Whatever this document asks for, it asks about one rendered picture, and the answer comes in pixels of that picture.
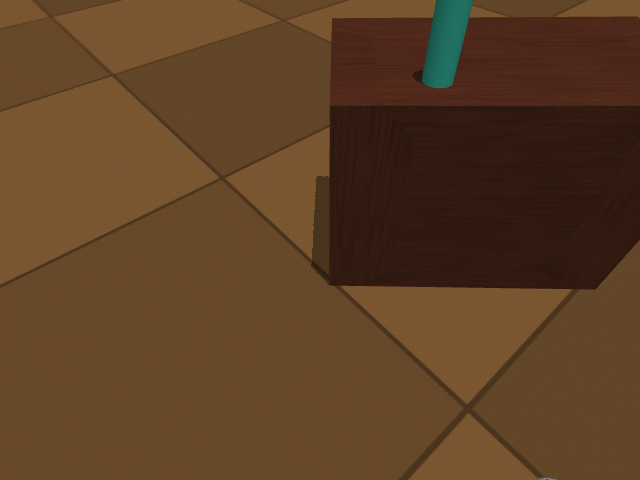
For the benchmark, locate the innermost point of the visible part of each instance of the bottle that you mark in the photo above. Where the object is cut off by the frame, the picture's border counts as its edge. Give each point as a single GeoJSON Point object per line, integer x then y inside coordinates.
{"type": "Point", "coordinates": [447, 34]}

